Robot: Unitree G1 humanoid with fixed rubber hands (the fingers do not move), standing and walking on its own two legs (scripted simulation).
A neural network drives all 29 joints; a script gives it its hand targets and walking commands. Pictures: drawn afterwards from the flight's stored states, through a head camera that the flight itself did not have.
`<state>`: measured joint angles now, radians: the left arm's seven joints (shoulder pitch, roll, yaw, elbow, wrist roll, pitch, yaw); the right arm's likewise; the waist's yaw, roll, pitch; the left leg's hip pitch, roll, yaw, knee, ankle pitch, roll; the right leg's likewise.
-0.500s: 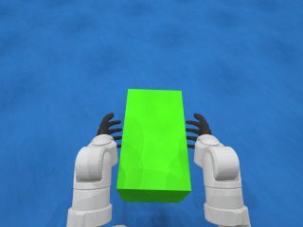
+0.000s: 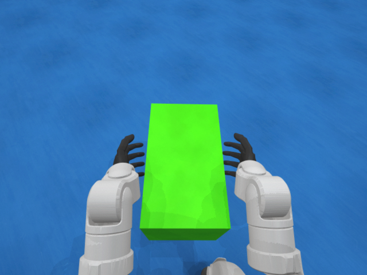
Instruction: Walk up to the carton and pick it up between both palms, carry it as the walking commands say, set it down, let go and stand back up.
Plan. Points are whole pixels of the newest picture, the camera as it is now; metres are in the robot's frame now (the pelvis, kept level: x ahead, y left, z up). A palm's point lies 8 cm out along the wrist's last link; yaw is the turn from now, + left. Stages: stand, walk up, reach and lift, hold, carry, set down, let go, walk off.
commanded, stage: carry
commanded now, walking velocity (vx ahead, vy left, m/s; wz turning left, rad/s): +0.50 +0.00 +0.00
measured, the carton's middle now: (183, 171) +0.36 -0.01 -0.01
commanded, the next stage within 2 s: none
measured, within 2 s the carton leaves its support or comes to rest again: neither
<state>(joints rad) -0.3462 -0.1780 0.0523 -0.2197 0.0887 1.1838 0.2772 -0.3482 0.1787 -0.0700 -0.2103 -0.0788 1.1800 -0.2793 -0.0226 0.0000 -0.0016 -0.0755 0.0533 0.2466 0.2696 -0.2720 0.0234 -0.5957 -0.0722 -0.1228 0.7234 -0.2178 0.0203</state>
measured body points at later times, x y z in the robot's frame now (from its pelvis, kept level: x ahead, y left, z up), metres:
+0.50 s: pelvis +0.36 -0.02 -0.01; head +0.40 -0.02 +0.44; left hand +0.67 +0.13 +0.08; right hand +0.70 -0.12 +0.08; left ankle +0.48 +0.11 -0.72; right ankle +0.25 -0.11 -0.75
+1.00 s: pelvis +0.73 +0.00 -0.02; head +0.75 +0.01 +0.43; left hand +1.05 +0.13 +0.07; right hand +1.05 -0.12 +0.08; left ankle +0.54 +0.09 -0.75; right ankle +0.88 -0.10 -0.74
